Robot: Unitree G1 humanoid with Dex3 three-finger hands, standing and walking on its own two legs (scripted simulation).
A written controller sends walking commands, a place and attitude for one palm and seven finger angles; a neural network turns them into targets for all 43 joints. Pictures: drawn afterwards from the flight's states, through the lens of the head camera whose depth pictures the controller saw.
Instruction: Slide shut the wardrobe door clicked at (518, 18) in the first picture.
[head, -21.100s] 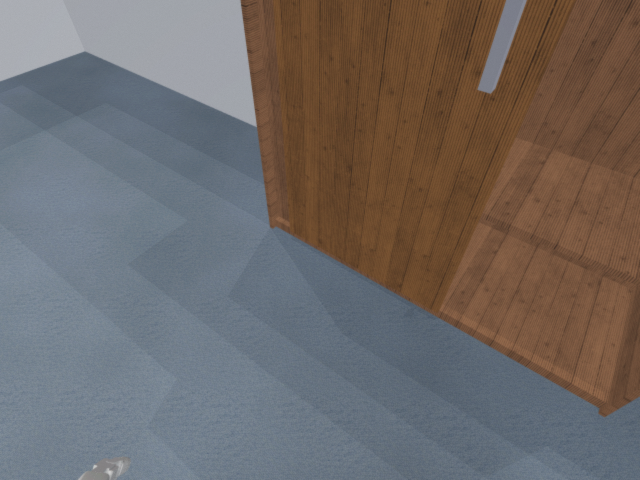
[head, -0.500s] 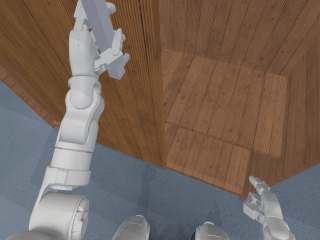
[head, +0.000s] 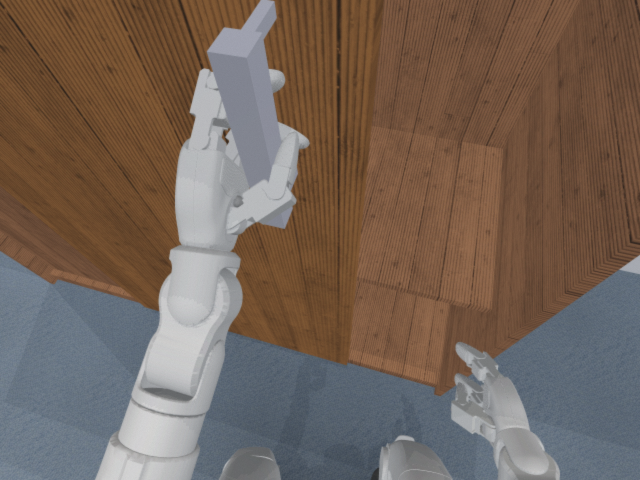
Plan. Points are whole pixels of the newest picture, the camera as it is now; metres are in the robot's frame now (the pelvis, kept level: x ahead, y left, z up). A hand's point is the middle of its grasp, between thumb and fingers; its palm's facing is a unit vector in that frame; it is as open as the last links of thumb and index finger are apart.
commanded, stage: step sideways, sliding the door along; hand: left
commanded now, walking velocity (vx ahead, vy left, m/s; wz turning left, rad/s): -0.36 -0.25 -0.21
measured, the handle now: (270, 131) +0.37 +0.11 +0.22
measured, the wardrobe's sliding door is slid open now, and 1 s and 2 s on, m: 0.26 0.00 0.00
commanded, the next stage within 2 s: stop walking and hold the door there in 1.02 s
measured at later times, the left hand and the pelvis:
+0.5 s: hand (511, 238) +0.30 -0.09 +0.21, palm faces -0.13 -0.98 -0.13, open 7.3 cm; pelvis -0.09 -0.11 -0.01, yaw -9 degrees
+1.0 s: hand (638, 258) +0.29 -0.17 +0.21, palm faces +0.02 -1.00 -0.09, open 6.8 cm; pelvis -0.15 -0.25 +0.01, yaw -9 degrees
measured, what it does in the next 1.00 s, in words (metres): steps to the right: right foot, then left foot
